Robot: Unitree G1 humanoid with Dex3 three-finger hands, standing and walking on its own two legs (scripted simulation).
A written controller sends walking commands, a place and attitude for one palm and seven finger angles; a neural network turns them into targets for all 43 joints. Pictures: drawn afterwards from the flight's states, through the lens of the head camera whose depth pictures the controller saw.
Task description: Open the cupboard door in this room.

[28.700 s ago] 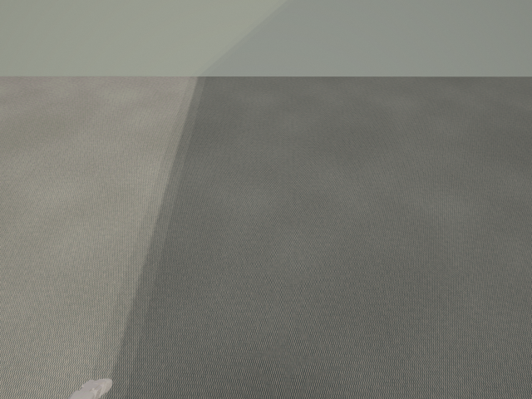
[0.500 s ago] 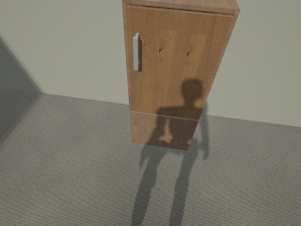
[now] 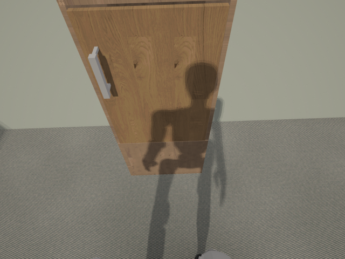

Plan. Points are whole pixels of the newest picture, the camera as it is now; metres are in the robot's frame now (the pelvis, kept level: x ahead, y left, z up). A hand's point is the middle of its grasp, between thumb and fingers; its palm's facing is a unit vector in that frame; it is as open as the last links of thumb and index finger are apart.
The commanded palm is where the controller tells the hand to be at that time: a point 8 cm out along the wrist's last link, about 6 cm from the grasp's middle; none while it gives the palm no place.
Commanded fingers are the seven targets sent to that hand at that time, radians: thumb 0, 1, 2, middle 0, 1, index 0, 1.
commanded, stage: come to a stop and stand still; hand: left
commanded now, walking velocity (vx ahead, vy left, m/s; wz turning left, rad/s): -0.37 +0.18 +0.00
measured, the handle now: (101, 73) +0.60 +0.23 +0.07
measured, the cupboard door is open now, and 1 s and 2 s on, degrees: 0 0 0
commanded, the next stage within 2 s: none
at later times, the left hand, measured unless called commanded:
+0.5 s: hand out of the picture +0.07 +0.24 -0.18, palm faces +0.12 -0.97 -0.21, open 7.4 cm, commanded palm none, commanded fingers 0.00 0.90 0.90 -0.20 -0.30 -0.20 -0.30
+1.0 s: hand out of the picture +0.04 +0.18 -0.15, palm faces +0.03 -0.97 -0.23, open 7.4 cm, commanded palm none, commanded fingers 0.00 0.90 0.90 -0.20 -0.30 -0.20 -0.30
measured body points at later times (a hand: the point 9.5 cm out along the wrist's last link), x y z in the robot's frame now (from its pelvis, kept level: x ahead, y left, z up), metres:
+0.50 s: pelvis +0.03 +0.04 +0.00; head +0.07 +0.06 +0.45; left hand +0.06 +0.29 -0.16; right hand +0.15 -0.21 -0.13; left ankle +0.02 +0.15 -0.72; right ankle +0.08 -0.10 -0.72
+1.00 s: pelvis -0.01 -0.01 +0.02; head -0.01 -0.03 +0.47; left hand +0.04 +0.23 -0.13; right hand -0.03 -0.24 -0.15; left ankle +0.02 +0.14 -0.72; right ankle -0.02 -0.12 -0.72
